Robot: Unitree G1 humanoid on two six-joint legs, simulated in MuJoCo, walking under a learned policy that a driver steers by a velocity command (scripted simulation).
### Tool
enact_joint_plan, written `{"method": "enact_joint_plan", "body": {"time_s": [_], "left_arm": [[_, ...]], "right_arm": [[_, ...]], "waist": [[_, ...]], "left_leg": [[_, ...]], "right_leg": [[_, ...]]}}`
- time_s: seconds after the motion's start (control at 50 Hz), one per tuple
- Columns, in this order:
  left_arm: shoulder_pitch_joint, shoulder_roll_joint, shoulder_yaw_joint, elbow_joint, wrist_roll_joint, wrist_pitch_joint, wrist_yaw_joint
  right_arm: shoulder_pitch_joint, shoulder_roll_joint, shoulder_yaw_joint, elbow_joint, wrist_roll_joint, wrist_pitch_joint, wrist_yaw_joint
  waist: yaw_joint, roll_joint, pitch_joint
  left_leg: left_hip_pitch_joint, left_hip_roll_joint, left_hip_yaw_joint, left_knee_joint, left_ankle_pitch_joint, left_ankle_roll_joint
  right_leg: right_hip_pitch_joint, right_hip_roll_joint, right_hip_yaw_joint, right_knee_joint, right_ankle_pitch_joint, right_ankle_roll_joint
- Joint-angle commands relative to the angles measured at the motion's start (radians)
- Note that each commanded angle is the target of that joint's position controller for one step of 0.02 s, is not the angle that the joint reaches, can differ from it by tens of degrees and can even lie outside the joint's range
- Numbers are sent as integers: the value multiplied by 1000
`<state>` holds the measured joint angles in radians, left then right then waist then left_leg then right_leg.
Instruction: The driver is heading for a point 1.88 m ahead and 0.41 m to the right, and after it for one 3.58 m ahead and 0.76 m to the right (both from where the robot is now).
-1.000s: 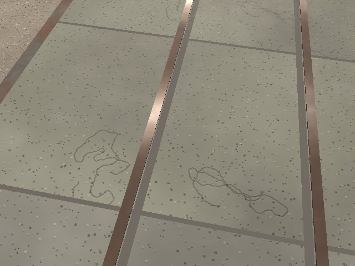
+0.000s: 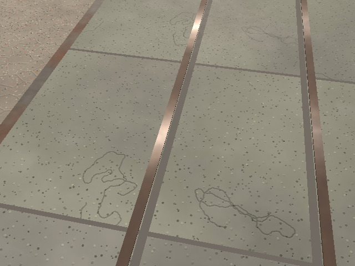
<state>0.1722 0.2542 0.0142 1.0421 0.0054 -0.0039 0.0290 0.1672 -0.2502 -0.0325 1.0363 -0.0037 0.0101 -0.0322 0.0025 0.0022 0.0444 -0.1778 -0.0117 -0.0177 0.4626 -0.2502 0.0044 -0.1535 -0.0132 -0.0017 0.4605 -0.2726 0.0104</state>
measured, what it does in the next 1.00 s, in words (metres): walks ahead: right foot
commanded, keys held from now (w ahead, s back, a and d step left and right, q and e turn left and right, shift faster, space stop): no key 0.14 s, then w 0.86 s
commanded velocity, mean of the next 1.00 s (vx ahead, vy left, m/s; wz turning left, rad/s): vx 0.31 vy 0.00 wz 0.00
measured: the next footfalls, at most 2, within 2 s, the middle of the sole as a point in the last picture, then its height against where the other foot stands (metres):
right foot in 0.86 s outside the picture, level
left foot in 1.42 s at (152, 219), level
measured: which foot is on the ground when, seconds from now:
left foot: down 0.00-0.88, up 0.90-1.00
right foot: down 0.00-0.48, up 0.50-0.84, down 0.86-1.00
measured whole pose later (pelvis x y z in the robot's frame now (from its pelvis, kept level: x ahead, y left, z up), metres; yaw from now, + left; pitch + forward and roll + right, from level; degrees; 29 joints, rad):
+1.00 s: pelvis +0.31 -0.03 -0.01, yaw +0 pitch +0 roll -1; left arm 0.15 0.26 0.05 0.89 0.00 -0.09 -0.04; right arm 0.32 -0.25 -0.03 0.99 0.02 -0.10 0.00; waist -0.01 0.03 0.05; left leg -0.38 0.04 -0.05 1.23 -0.35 0.06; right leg -0.35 0.06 -0.06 0.47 -0.13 -0.08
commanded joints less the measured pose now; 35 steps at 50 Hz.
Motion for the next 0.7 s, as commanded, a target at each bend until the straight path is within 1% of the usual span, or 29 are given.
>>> {"method": "enact_joint_plan", "body": {"time_s": [0.02,0.14,0.16,0.18,0.2,0.22,0.24,0.26,0.3,0.34,0.36,0.38,0.4,0.42,0.44,0.46,0.48,0.5,0.52,0.54,0.56,0.58,0.6,0.62,0.64,0.66,0.68,0.7], "left_arm": [[12,116,18,-24,0,-8,5],[33,109,14,-8,-1,-7,7],[53,102,13,3,-2,-6,9],[59,107,16,6,-8,-3,11],[55,117,20,0,-14,-3,14],[51,119,21,-10,-15,-6,16],[54,118,22,-17,-17,-15,15],[67,114,22,-19,-21,-28,12],[99,110,25,-18,-27,-54,3],[132,116,28,-19,-33,-72,-7],[155,124,32,-17,-36,-80,-11],[185,140,36,-13,-38,-85,-14],[208,164,43,-9,-41,-89,-17],[205,182,49,-12,-43,-91,-18],[190,174,49,-24,-42,-93,-20],[150,163,49,-46,-39,-96,-22],[53,155,47,-91,-33,-100,-28],[-62,133,41,-154,-25,-119,-35],[-20,76,31,-152,-9,-136,-40],[-33,75,27,-158,-43,-140,-47],[-85,68,25,-178,-70,-139,-52],[-121,55,20,-201,-71,-137,-55],[-126,49,22,-210,-54,-133,-56],[-114,46,21,-221,-41,-129,-60],[-117,34,16,-230,-33,-124,-65],[-144,21,9,-247,-27,-120,-67],[-181,6,2,-265,-21,-116,-68],[-225,1,-2,-286,-20,-112,-66]], "right_arm": [[1,-115,-18,-20,1,-9,-4],[9,-106,-14,6,1,-8,-5],[25,-98,-12,17,2,-7,-6],[30,-104,-15,21,8,-5,-7],[33,-113,-19,19,14,-5,-9],[28,-114,-20,13,15,-10,-9],[27,-110,-20,6,16,-21,-7],[35,-104,-19,5,20,-36,-3],[50,-93,-19,3,26,-65,7],[41,-78,-16,-9,30,-89,20],[28,-68,-14,-18,31,-100,25],[12,-56,-11,-30,31,-113,31],[6,-43,-8,-40,31,-125,37],[21,-36,-5,-43,31,-135,43],[41,-47,-8,-37,29,-142,49],[102,-66,-17,-13,32,-147,55],[242,-94,-32,42,38,-149,59],[466,-194,-70,113,35,-143,56],[521,-189,-59,130,25,-127,59],[482,-118,-36,110,15,-123,58],[428,-90,-24,90,7,-123,54],[390,-80,-12,80,10,-118,52],[353,-61,1,69,10,-112,50],[309,-42,10,52,10,-104,44],[260,-39,15,28,7,-98,34],[219,-54,15,8,2,-95,22],[213,-79,11,-1,2,-96,12],[243,-112,3,1,6,-103,3]], "waist": [[1,-5,-26],[0,-3,-21],[0,-2,-43],[-1,-2,-29],[-3,-5,5],[-4,-4,54],[-2,-4,91],[-2,-5,105],[2,-14,92],[12,-37,81],[20,-60,80],[26,-96,79],[22,-147,75],[4,-183,76],[-11,-162,67],[-42,-122,41],[-110,-50,-13],[-197,152,-97],[-167,315,-118],[-144,180,-60],[-123,97,18],[-102,48,65],[-73,23,82],[-40,34,86],[-25,58,93],[-20,68,105],[-25,70,102],[-35,85,96]], "left_leg": [[18,39,-37,-67,170,18],[13,37,-32,-68,162,17],[19,26,-20,-69,62,19],[-2,9,-8,-57,-115,30],[-49,3,-11,-48,-297,45],[-104,11,-29,-50,-411,61],[-141,23,-49,-50,-455,75],[-155,37,-67,-43,-449,86],[-163,52,-88,-13,-406,101],[-193,41,-80,28,-355,106],[-223,26,-60,62,-314,103],[-260,7,-29,113,-259,97],[-290,-8,9,173,-195,93],[-306,-4,29,192,-137,94],[-273,1,27,169,-96,97],[-201,0,19,138,-6,96],[33,5,-33,60,141,112],[381,120,-262,-45,324,169],[591,296,-510,-85,582,227],[558,359,-555,-88,516,271],[537,362,-495,-107,492,281],[498,355,-421,-144,484,270],[432,326,-344,-184,484,236],[329,276,-268,-238,459,204],[210,226,-202,-291,432,184],[96,183,-139,-328,417,173],[1,144,-80,-360,390,161],[-45,141,-67,-405,375,162]], "right_leg": [[-37,-28,24,-77,153,-16],[-43,-23,22,-77,144,-16],[-37,-12,10,-78,47,-19],[-57,4,1,-66,-112,-32],[-99,6,9,-57,-280,-50],[-146,-4,31,-60,-393,-68],[-176,-18,57,-61,-441,-84],[-185,-34,82,-58,-442,-98],[-167,-63,129,-50,-420,-125],[-123,-90,190,-69,-413,-156],[-85,-112,236,-93,-405,-176],[-38,-150,303,-128,-387,-202],[4,-208,392,-164,-331,-233],[35,-261,448,-158,-209,-256],[31,-265,429,-115,-55,-251],[15,-225,349,-32,101,-223],[-124,-138,219,126,296,-170],[-395,11,15,499,441,-78],[-704,86,-13,752,-245,-28],[-830,39,81,863,-314,-56],[-938,2,86,951,-278,-75],[-999,-37,63,950,-225,-81],[-976,-76,44,891,-161,-81],[-878,-93,13,792,-94,-70],[-760,-86,-20,681,-5,-49],[-647,-71,-47,552,96,-25],[-507,-51,-69,411,199,-13],[-400,-28,-84,301,267,-9]]}}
